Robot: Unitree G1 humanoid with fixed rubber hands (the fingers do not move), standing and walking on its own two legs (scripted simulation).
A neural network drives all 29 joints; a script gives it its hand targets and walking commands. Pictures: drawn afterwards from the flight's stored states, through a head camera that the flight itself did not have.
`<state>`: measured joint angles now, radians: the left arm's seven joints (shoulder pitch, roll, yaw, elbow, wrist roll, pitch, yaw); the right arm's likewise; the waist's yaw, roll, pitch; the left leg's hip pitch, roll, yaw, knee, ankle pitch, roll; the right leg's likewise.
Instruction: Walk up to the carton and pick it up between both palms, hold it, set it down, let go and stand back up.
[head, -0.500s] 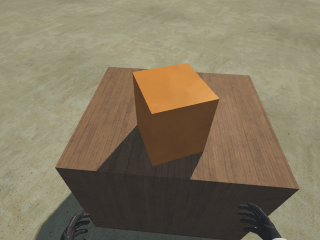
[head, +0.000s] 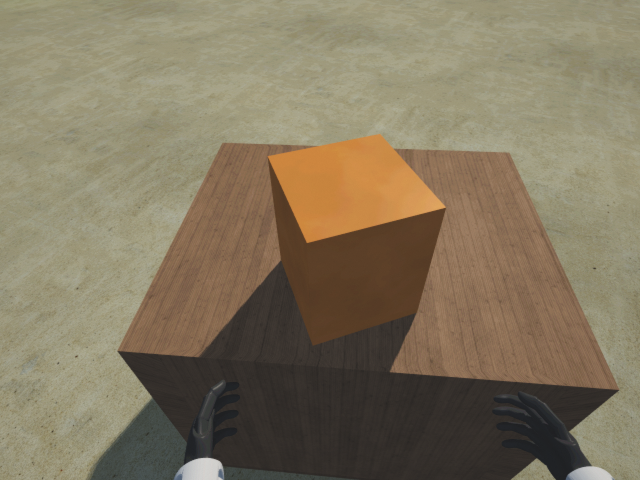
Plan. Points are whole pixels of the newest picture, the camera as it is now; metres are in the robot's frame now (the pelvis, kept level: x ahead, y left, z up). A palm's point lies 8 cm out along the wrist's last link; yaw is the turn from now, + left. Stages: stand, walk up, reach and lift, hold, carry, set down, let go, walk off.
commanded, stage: reach and lift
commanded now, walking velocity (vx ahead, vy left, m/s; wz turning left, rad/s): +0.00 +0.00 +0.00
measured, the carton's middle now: (346, 239) +0.51 -0.02 +0.01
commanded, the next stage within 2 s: none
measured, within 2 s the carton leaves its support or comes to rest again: neither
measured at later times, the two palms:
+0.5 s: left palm (209, 424) +0.21 +0.16 +0.00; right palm (554, 405) +0.23 -0.26 -0.01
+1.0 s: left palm (210, 354) +0.28 +0.16 +0.03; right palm (526, 333) +0.31 -0.24 +0.03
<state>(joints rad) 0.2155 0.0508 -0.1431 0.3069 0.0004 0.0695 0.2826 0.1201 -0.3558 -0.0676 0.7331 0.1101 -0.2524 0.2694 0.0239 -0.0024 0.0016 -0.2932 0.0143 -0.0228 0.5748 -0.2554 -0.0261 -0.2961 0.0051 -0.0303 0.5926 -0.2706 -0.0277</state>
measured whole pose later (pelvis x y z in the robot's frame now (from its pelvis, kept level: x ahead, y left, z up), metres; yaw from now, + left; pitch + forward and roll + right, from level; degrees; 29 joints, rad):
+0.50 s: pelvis +0.02 -0.01 +0.00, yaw +0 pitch +0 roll +1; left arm 0.27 -0.01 -0.10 0.18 0.00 -0.09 0.30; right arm 0.12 -0.37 0.01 0.62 0.25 -0.40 0.22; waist 0.06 -0.03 0.00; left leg -0.27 0.02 -0.02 0.52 -0.25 -0.05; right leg -0.29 0.01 -0.03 0.57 -0.28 -0.04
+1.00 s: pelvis +0.03 -0.01 +0.01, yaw +0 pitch +1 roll +1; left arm 0.00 -0.01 -0.03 0.12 0.00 0.26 0.31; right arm -0.07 -0.37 0.01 0.51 0.27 -0.13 0.15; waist 0.06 -0.05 0.00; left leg -0.27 0.03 -0.02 0.50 -0.25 -0.04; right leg -0.29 0.02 -0.03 0.54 -0.28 -0.04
